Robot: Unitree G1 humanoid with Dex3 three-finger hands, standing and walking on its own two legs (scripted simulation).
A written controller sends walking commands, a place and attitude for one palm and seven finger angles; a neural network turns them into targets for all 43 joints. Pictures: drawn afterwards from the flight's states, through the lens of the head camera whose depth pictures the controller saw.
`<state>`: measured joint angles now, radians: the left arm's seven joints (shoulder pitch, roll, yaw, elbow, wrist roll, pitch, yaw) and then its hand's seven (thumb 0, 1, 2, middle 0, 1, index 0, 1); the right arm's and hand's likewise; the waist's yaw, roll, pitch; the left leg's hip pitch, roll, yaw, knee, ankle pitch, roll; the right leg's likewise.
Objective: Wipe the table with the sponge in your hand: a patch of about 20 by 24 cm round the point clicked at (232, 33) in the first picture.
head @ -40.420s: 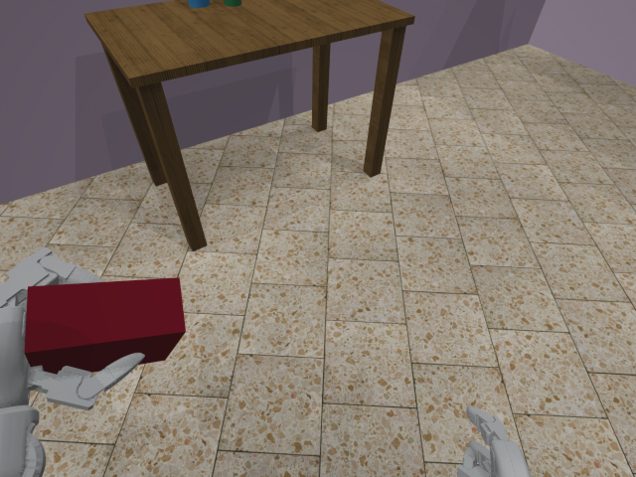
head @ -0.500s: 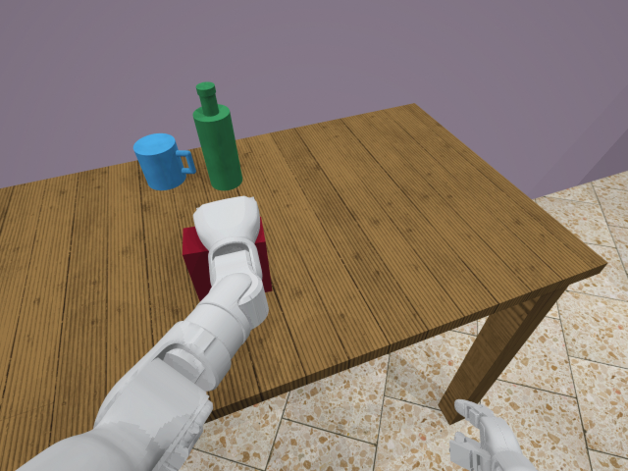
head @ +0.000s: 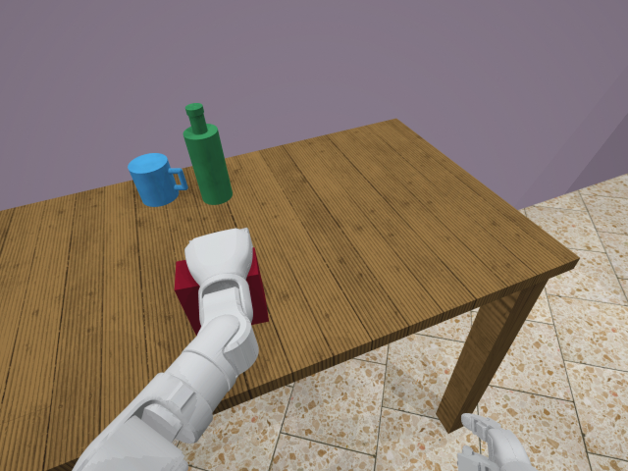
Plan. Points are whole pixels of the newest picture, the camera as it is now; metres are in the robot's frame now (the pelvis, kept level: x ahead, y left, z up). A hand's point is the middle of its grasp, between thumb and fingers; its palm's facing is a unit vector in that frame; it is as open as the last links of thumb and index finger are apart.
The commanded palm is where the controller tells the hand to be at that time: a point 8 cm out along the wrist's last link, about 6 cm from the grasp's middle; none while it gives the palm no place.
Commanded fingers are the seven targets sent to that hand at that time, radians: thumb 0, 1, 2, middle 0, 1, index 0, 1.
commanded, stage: wipe back along the third lane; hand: left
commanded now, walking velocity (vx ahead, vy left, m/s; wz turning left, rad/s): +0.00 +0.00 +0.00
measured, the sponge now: (227, 300) +0.36 +0.17 +0.02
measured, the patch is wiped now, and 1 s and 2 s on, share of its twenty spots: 0.85 0.85 0.85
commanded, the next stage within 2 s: slide back across to the middle lane in 0.40 s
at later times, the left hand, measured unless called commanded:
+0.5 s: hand (238, 300) +0.33 +0.14 +0.07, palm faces +0.04 -0.06 -1.00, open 9.5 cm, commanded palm +0.28 +0.12 +0.11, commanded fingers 0.00 0.10 1.30 -1.20 -1.60 -1.20 -1.60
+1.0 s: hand (212, 312) +0.30 +0.16 +0.08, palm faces +0.08 -0.20 -0.98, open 9.5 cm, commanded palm +0.26 +0.18 +0.13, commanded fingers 0.00 0.10 1.30 -1.20 -1.60 -1.20 -1.60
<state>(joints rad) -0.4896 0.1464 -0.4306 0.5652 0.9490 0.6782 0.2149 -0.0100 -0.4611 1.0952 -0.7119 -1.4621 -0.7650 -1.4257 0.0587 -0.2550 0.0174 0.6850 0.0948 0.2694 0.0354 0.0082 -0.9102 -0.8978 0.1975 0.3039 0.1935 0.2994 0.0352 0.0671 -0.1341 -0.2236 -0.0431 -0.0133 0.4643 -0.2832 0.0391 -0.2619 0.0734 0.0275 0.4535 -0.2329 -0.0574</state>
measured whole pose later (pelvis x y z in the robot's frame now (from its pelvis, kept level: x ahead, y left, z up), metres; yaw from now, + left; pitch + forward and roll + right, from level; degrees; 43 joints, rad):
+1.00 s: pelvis +0.00 -0.02 +0.00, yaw -2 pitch -2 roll +1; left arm -0.14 0.26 -0.32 0.09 0.92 0.66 0.11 -0.01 -0.47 1.09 -0.74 -1.43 -0.79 -1.40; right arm -0.02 -0.26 0.04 0.64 0.09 0.21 0.02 0.01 -0.91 -0.90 0.20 0.30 0.19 0.30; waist 0.06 0.08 -0.08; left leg -0.12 -0.01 0.01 0.43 -0.28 0.01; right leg -0.18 0.11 0.05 0.44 -0.22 -0.09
